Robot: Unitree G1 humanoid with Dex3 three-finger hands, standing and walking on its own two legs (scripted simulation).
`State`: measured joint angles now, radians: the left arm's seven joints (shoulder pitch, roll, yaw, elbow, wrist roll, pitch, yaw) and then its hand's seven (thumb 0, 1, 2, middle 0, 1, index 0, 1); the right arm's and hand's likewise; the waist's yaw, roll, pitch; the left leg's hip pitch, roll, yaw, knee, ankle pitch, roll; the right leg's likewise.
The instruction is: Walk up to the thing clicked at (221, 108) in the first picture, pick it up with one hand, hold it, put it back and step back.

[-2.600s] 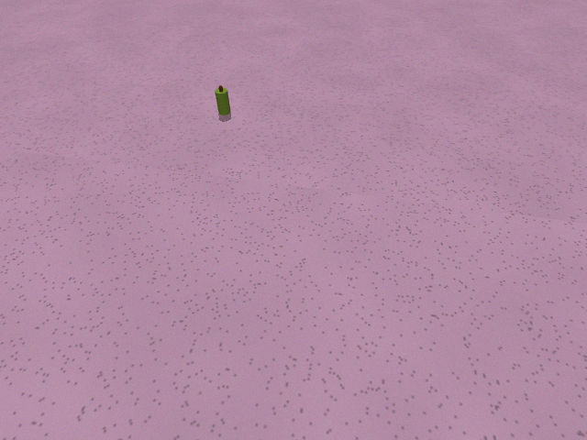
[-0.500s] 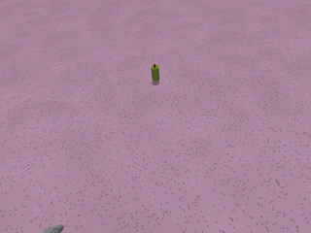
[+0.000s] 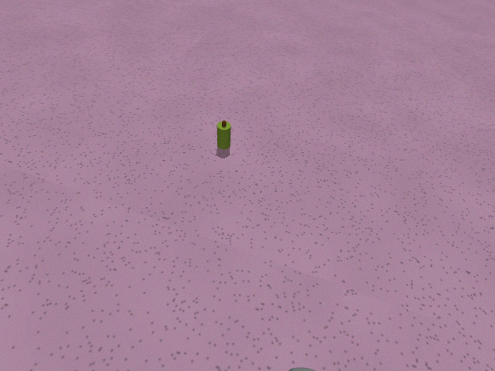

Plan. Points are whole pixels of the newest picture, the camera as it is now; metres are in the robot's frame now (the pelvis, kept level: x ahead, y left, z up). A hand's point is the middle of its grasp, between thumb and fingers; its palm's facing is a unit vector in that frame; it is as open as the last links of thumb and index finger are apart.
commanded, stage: walk up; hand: left
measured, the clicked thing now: (223, 133) +1.45 +0.12 -0.68
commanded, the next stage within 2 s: none
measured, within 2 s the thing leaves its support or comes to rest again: neither
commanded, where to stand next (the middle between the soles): +1.11 -0.06 m, yaw -1 degrees
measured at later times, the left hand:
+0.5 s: hand (164, 251) +0.38 +0.18 -0.11, palm faces -0.03 -0.92 -0.38, open 7.3 cm
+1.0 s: hand (157, 204) +0.53 +0.24 -0.15, palm faces -0.03 -0.95 -0.32, open 7.3 cm
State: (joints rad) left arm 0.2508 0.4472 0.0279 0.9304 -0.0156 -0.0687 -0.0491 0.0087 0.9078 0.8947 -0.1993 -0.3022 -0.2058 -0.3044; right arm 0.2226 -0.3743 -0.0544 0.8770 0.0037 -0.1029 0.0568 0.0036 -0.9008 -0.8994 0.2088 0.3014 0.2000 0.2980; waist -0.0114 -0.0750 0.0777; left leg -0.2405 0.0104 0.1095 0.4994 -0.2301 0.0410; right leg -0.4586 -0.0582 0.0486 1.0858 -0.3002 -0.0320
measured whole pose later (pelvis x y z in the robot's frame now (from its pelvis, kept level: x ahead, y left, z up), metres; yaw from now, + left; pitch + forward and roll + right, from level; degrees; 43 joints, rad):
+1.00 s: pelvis +0.48 -0.03 +0.00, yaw +1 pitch -3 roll -1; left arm 0.31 0.43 0.03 0.90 -0.01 -0.05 -0.04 0.01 0.91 0.89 -0.20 -0.30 -0.21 -0.30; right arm 0.24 -0.36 -0.04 0.84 0.00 -0.09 0.05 0.00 -0.90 -0.90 0.21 0.30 0.20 0.30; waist 0.00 -0.05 0.09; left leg -0.23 0.02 0.09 0.49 -0.21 0.04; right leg -0.43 -0.03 0.05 1.08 -0.35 -0.03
